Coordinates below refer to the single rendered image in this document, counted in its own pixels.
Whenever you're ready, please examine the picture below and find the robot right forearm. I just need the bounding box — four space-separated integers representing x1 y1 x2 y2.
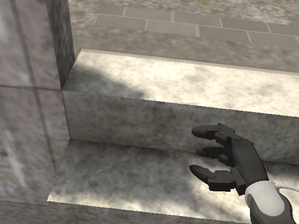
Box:
245 180 296 224

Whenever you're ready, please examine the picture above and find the robot right hand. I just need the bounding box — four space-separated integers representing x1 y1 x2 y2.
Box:
189 122 269 196

